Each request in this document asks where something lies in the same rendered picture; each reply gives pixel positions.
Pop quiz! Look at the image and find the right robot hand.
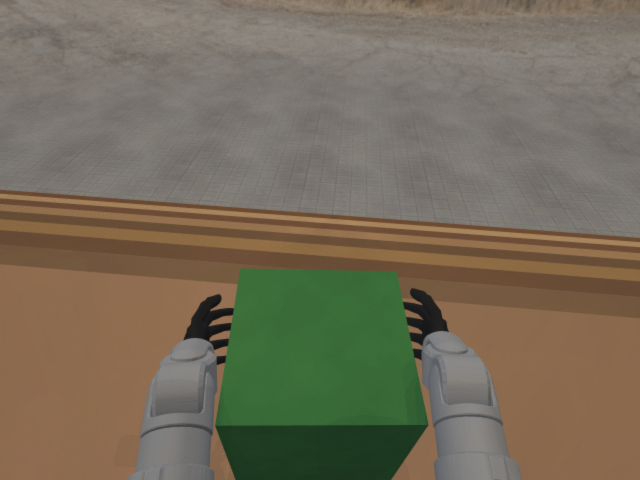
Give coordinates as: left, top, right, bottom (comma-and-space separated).
403, 288, 449, 361

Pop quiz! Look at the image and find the left robot hand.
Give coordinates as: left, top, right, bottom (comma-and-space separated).
184, 294, 234, 365

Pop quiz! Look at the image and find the right robot forearm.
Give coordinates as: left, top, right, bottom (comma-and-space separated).
421, 331, 522, 480

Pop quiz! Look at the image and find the carton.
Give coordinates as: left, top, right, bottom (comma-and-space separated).
215, 269, 428, 480

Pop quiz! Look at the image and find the left robot forearm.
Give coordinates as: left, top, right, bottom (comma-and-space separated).
127, 338, 217, 480

